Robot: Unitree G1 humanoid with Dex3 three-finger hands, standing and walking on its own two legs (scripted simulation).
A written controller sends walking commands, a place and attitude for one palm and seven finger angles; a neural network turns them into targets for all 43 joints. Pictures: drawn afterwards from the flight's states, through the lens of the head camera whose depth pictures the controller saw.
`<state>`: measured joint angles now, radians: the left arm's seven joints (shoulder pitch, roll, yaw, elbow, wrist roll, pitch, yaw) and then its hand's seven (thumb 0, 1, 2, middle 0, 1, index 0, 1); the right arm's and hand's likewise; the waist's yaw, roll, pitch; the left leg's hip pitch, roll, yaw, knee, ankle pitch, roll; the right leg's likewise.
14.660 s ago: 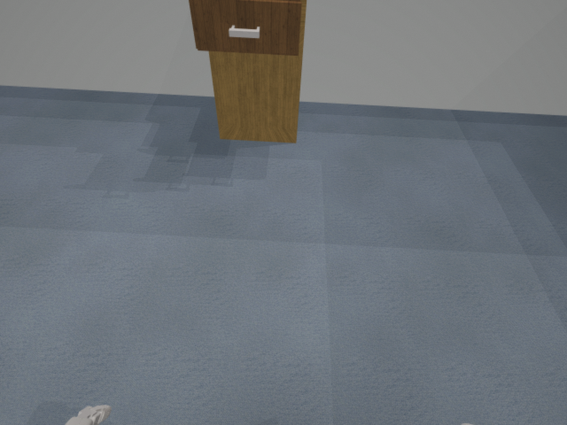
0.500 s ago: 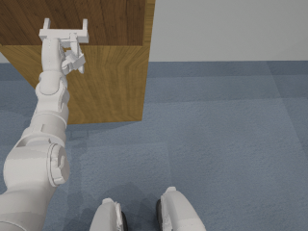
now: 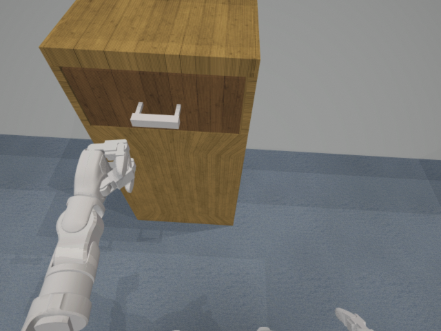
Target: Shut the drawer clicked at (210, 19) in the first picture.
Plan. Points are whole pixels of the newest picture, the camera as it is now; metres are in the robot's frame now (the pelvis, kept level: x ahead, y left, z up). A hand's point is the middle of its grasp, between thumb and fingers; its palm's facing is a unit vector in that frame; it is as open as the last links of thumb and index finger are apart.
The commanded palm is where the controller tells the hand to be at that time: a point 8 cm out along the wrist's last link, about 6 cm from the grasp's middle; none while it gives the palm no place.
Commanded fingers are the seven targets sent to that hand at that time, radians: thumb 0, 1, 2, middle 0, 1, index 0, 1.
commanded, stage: draw the hand back to the body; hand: left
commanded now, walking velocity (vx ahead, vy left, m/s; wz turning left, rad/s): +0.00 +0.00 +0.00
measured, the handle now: (157, 114) +0.58 +0.15 +0.01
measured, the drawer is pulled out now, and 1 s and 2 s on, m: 0.00 0.00 0.00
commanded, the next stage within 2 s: step back with the hand held close in 0.98 s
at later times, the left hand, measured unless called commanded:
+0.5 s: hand (50, 228) +0.24 +0.21 +0.15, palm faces +0.26 -0.93 -0.27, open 3.3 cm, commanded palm +0.19 +0.26 +0.17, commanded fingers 0.00 0.90 0.90 -1.40 -1.60 -1.40 -1.60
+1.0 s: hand out of the picture +0.16 +0.25 +0.20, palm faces +0.43 -0.82 -0.38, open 3.2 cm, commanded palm +0.11 +0.28 +0.21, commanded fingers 0.00 0.90 0.90 -1.40 -1.60 -1.40 -1.60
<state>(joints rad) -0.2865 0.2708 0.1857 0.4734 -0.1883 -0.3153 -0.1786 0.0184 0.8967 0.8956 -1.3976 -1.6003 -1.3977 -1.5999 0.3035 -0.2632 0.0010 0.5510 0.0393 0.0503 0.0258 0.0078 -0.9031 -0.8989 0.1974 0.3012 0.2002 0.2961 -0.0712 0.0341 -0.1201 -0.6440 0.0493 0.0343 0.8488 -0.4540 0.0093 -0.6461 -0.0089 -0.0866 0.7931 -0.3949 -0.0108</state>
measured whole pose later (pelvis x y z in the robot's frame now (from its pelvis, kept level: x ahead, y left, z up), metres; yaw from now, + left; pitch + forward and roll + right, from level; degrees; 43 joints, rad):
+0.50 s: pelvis -0.01 +0.00 +0.04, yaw +0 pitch -3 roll +0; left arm 0.20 0.29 0.12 -0.12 -0.06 -0.04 0.09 0.02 0.89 0.89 -1.40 -1.60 -1.40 -1.60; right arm 0.17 -0.22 0.07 0.57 0.01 -0.02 -0.06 0.01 -0.90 -0.90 0.20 0.30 0.20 0.30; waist 0.04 0.05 0.01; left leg -0.13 0.01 0.05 0.45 -0.28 0.02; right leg -0.15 -0.02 -0.07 0.43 -0.24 0.00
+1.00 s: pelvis -0.02 +0.00 +0.04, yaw +1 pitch -6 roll -1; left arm 0.52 0.31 0.28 -0.45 -0.05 -0.10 0.11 0.01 0.89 0.89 -1.40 -1.60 -1.40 -1.60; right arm 0.20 -0.24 0.02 0.63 0.00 -0.12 -0.07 0.01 -0.90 -0.90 0.20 0.30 0.20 0.30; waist 0.07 0.07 0.03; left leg -0.08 0.02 0.05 0.44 -0.26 0.01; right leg -0.09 -0.01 -0.08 0.40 -0.22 -0.01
